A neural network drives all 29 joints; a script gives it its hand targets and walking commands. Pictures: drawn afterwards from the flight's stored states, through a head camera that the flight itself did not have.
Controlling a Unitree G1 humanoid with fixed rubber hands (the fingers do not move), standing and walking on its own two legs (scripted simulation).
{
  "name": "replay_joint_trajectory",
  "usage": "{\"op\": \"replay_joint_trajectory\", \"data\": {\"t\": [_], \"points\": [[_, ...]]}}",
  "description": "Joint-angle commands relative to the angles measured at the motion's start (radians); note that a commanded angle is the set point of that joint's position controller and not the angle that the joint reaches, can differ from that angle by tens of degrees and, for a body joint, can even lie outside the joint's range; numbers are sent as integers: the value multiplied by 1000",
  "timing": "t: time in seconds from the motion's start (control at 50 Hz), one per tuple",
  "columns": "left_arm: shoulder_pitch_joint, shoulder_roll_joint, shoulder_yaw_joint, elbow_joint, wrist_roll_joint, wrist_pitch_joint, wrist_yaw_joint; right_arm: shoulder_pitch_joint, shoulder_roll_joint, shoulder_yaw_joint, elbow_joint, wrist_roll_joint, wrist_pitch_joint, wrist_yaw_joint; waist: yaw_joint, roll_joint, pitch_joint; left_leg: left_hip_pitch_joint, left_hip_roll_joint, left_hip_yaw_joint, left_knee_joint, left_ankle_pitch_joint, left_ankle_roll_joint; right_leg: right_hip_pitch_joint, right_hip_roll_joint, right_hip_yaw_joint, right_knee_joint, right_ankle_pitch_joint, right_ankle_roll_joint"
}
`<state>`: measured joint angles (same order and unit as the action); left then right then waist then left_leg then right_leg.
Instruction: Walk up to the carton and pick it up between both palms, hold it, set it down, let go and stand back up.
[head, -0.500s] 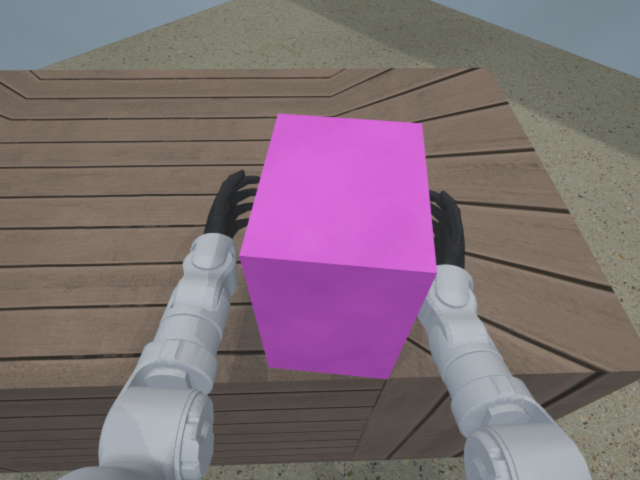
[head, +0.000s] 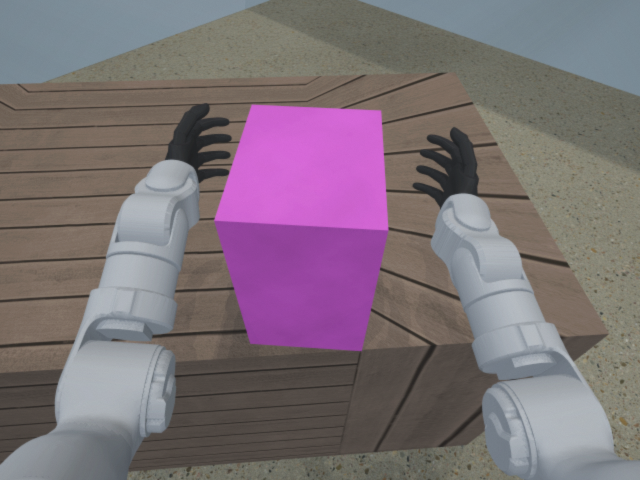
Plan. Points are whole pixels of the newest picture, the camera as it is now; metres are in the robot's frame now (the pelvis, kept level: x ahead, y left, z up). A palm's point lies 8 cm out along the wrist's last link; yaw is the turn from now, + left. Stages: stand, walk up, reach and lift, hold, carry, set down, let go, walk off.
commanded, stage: set down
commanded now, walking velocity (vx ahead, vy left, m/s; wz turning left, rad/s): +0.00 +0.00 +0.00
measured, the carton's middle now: (310, 236) +0.41 +0.02 +0.07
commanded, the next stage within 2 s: none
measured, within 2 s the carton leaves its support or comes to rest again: neither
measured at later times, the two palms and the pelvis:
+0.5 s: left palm (175, 187) +0.40 +0.17 +0.17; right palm (458, 198) +0.37 -0.14 +0.17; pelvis -0.01 -0.02 +0.00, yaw +2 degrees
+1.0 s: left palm (151, 253) +0.34 +0.20 +0.13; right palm (471, 259) +0.32 -0.15 +0.13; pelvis +0.00 +0.00 +0.00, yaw +2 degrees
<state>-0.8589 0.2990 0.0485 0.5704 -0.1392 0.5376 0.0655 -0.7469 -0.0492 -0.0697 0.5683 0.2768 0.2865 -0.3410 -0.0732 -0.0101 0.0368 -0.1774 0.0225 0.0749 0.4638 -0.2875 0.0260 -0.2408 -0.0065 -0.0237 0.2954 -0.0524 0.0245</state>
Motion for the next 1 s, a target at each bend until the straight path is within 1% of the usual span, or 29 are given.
{"op": "replay_joint_trajectory", "data": {"t": [0.0, 0.06, 0.1, 0.12, 0.22, 0.32, 0.38, 0.4, 0.42, 0.44, 0.46, 0.48, 0.5, 0.52, 0.54, 0.56, 0.58, 0.6, 0.62, 0.68, 0.7, 0.72, 0.74, 0.76, 0.78, 0.88, 0.9, 0.92, 0.98], "points": [[-603, 184, 20, -93, -53, -71, -21, -574, -135, -62, -238, -50, -9, 16, -46, 93, -702, -43, -31, 5, -73, 344, -93, 401, 69, -39, 85, 272, -22], [-591, 214, 10, 43, -62, -81, -59, -568, -102, -36, -170, -45, 39, 11, -44, 23, -571, -152, -43, 0, -126, 197, -54, 454, 52, -23, 78, 219, -15], [-516, 204, 14, 94, -48, -87, -90, -505, -68, 13, -137, -16, 61, 1, -30, -12, -487, -161, -48, -3, -147, 187, -41, 496, 43, -14, 73, 227, -10], [-533, 225, 17, 101, -48, -90, -105, -526, -67, 22, -148, -5, 73, -8, -27, -22, -465, -167, -53, -2, -153, 175, -38, 504, 38, -12, 67, 219, -6], [-499, 234, 19, 101, -29, -89, -146, -481, -21, 59, -162, 41, 108, -40, -18, 14, -356, -130, -53, -2, -164, 157, -37, 501, 33, -12, 54, 190, -8], [-505, 272, 76, -89, 5, -58, -139, -471, -10, 21, -316, 25, 102, -68, -5, 73, -439, -109, -57, 22, -142, 184, -52, 516, 33, -19, 73, 238, 2], [-491, 271, 81, -163, -2, -40, -122, -455, -5, -13, -378, -16, 99, -75, -17, 88, -466, -121, -52, 25, -133, 155, -55, 516, 34, -23, 84, 228, 2], [-509, 275, 78, -183, -7, -35, -116, -469, -4, -28, -394, -31, 101, -78, -21, 100, -471, -132, -52, 26, -132, 134, -57, 506, 32, -24, 86, 213, 2], [-447, 256, 74, -212, -6, -27, -114, -413, 5, -23, -409, -37, 102, -81, -25, 93, -476, -122, -47, 23, -128, 151, -58, 523, 36, -25, 91, 232, 3], [-515, 270, 66, -211, -18, -25, -111, -475, -8, -45, -409, -52, 107, -82, -34, 102, -473, -144, -48, 23, -130, 111, -61, 494, 34, -29, 90, 194, 5], [-425, 245, 66, -225, -15, -19, -111, -391, 13, -24, -415, -49, 109, -84, -30, 94, -463, -126, -46, 22, -128, 133, -58, 516, 36, -27, 91, 214, 3], [-457, 261, 64, -245, -21, -16, -113, -418, 6, -38, -428, -53, 115, -88, -38, 96, -474, -136, -48, 23, -127, 122, -60, 509, 32, -27, 90, 207, 7], [-403, 242, 59, -255, -20, -11, -114, -367, 18, -27, -427, -51, 118, -91, -42, 97, -462, -131, -46, 19, -126, 133, -61, 523, 33, -27, 93, 223, 6], [-444, 255, 52, -286, -31, -10, -113, -400, 7, -40, -447, -53, 121, -93, -44, 112, -476, -141, -47, 19, -125, 131, -68, 511, 32, -30, 95, 214, 6], [-352, 223, 46, -297, -21, -2, -114, -306, 22, -20, -431, -45, 123, -92, -46, 122, -452, -116, -41, 12, -124, 164, -73, 525, 37, -33, 96, 232, 1], [-414, 240, 45, -300, -29, 1, -117, -366, 8, -32, -436, -43, 129, -91, -48, 123, -451, -127, -42, 14, -125, 151, -77, 501, 36, -36, 90, 198, 3], [-268, 205, 56, -335, -13, 13, -120, -229, 24, 4, -452, -26, 129, -89, -36, 114, -448, -87, -38, 10, -121, 218, -77, 545, 43, -36, 93, 247, 0], [-354, 233, 54, -350, -22, 21, -124, -317, 0, -13, -471, -22, 137, -90, -41, 123, -452, -105, -42, 14, -120, 201, -83, 513, 40, -38, 89, 215, 5], [-258, 208, 54, -368, -15, 31, -127, -228, 14, 5, -477, -12, 140, -89, -40, 117, -431, -86, -39, 9, -119, 227, -83, 533, 45, -39, 91, 235, 3], [-235, 214, 58, -408, -20, 53, -136, -224, -4, 9, -511, 1, 149, -84, -29, 108, -379, -79, -37, 9, -120, 246, -86, 504, 50, -45, 82, 202, 3], [-146, 193, 62, -436, -7, 63, -139, -137, 5, 26, -530, 10, 147, -82, -25, 107, -364, -57, -34, 6, -119, 283, -88, 522, 54, -45, 84, 230, 1], [-172, 207, 64, -455, -11, 70, -143, -169, -9, 21, -551, 13, 149, -81, -25, 105, -357, -60, -36, 7, -118, 282, -89, 507, 53, -47, 80, 217, 4], [-62, 175, 73, -491, 5, 81, -146, -56, 2, 45, -564, 21, 146, -78, -15, 104, -338, -23, -32, 5, -114, 340, -94, 526, 59, -48, 80, 248, 1], [-94, 191, 81, -519, 4, 89, -149, -96, -18, 37, -594, 22, 144, -74, -10, 104, -336, -19, -34, 8, -110, 352, -98, 500, 61, -51, 76, 230, 3], [-32, 173, 83, -522, 13, 97, -153, -31, -11, 48, -594, 21, 143, -71, -11, 102, -305, -5, -33, 7, -107, 370, -98, 505, 62, -51, 73, 232, 1], [-11, 180, 89, -650, -6, 94, -144, -5, -21, 35, -731, 6, 129, -51, 7, 102, -293, -46, -28, 11, -118, 316, -87, 480, 61, -48, 78, 185, -5], [48, 164, 93, -669, -1, 91, -140, 60, -16, 46, -738, 1, 125, -43, 14, 101, -285, -35, -25, 8, -119, 334, -86, 489, 62, -46, 82, 194, -8], [18, 169, 90, -675, -7, 88, -138, 32, -27, 34, -743, -9, 124, -36, 11, 108, -283, -44, -23, 6, -121, 324, -87, 471, 61, -46, 81, 177, -10], [116, 141, 84, -703, -7, 75, -138, 135, -30, 48, -766, -19, 114, -18, 17, 109, -270, -29, -15, 0, -127, 335, -84, 480, 60, -39, 75, 168, -19]]}}
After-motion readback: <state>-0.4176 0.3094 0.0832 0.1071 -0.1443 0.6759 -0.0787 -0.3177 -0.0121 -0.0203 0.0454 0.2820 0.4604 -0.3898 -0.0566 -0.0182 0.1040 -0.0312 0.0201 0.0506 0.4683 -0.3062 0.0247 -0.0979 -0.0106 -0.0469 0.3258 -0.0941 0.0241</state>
